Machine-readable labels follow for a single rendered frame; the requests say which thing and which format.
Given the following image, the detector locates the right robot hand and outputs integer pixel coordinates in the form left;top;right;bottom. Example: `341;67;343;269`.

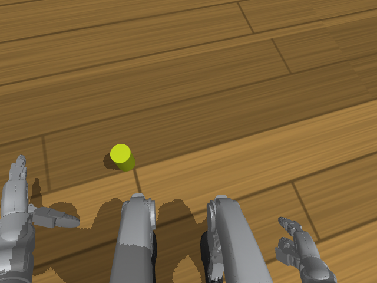
275;217;320;270

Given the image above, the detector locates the left robot hand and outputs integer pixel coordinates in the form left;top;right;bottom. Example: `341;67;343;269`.
1;155;80;228

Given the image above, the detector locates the right robot arm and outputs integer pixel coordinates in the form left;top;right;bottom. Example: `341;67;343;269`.
299;257;337;283

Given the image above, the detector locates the can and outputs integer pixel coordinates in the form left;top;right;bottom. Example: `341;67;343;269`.
110;144;135;172

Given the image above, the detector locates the right robot foot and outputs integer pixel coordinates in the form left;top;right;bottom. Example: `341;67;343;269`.
200;231;223;283

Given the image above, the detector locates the left robot arm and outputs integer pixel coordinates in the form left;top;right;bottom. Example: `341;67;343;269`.
0;212;35;283

